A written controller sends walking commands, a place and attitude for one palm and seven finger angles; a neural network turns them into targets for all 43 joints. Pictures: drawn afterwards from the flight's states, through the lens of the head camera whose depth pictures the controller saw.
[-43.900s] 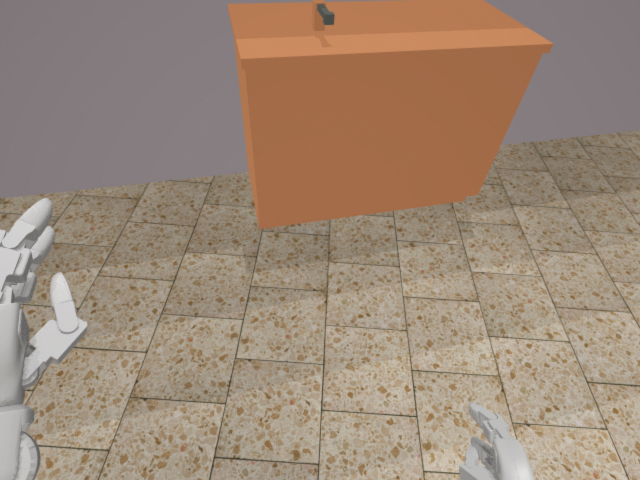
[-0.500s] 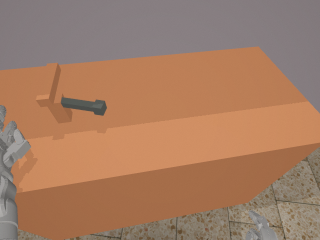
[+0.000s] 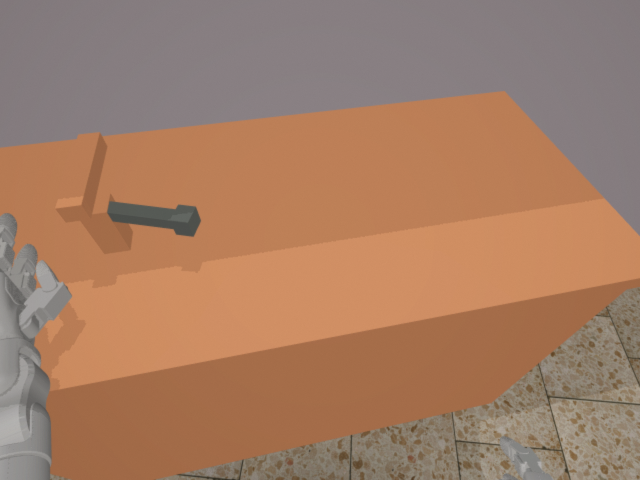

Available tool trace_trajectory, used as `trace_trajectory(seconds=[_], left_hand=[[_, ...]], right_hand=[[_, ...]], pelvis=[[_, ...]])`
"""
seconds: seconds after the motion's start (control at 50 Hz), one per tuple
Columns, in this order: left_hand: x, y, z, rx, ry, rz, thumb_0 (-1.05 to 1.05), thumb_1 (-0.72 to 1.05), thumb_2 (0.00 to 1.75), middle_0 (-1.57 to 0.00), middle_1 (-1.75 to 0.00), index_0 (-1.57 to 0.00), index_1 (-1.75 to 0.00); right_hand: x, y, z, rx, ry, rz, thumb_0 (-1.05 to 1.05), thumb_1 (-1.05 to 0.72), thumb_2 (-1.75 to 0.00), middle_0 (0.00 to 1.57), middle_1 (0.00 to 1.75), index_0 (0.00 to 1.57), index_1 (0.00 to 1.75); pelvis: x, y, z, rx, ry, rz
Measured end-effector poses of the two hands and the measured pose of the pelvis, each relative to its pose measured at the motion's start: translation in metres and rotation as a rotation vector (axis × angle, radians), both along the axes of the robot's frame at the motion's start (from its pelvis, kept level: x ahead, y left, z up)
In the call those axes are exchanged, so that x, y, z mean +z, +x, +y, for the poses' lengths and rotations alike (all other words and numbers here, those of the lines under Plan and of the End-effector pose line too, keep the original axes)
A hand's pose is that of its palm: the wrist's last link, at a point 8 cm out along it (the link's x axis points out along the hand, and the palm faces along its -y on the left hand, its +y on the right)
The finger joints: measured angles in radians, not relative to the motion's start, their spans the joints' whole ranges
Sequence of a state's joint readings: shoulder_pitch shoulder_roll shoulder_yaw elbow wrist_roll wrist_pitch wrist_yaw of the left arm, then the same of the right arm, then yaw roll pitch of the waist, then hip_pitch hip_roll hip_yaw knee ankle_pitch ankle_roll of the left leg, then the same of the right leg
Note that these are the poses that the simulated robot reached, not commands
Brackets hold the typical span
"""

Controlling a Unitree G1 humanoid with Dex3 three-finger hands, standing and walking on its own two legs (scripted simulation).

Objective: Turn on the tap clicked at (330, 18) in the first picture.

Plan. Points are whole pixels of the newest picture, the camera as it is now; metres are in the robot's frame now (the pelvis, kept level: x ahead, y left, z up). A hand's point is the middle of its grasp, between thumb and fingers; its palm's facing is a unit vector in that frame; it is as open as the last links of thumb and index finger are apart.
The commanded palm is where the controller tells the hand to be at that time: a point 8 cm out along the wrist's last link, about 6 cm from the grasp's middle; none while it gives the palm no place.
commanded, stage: push the lever round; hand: left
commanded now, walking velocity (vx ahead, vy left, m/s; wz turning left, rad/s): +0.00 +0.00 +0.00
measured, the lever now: (185, 220) +0.40 +0.21 +0.10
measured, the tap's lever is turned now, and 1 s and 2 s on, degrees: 70 70 70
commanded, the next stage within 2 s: none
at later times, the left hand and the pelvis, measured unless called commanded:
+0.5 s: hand (90, 280) +0.31 +0.30 +0.09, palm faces +0.51 -0.86 -0.08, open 7.8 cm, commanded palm +0.27 +0.33 +0.09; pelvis +0.00 -0.01 +0.00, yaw +0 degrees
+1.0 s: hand (121, 274) +0.32 +0.27 +0.08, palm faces +0.62 -0.78 -0.07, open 7.8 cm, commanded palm +0.28 +0.30 +0.09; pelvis -0.01 -0.01 +0.00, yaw +0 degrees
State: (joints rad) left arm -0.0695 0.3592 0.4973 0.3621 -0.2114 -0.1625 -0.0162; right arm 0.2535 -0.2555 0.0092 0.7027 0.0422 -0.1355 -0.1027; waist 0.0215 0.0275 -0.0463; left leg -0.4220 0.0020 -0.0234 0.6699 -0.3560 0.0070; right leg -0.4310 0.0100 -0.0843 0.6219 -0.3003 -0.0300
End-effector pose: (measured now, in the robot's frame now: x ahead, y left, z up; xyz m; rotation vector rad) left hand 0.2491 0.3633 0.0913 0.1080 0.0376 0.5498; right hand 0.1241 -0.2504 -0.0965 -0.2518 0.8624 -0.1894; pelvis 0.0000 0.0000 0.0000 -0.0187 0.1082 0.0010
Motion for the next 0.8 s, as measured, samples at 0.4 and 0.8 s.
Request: trace_trajectory(seconds=[0.4,0.8], left_hand=[[0.004,0.009,-0.018,-0.016,-0.006,-0.01,0.01,0.9,0.9,-0.15,-0.15,-0.15,-0.15],[0.005,0.018,-0.054,0.051,-0.017,-0.061,0.01,0.9,0.9,-0.15,-0.15,-0.15,-0.15]], right_hand=[[0.002,0.009,-0.008,0.004,0.009,-0.041,0.01,-0.9,-0.9,0.2,0.3,0.2,0.3],[0.0,0.014,0.001,0.021,0.032,-0.035,0.01,-0.9,-0.9,0.2,0.3,0.2,0.3]], pelvis=[[0.0,-0.005,-0.008,0.0,0.003,-0.006],[0.0,-0.004,-0.007,0.001,0.007,-0.012]])
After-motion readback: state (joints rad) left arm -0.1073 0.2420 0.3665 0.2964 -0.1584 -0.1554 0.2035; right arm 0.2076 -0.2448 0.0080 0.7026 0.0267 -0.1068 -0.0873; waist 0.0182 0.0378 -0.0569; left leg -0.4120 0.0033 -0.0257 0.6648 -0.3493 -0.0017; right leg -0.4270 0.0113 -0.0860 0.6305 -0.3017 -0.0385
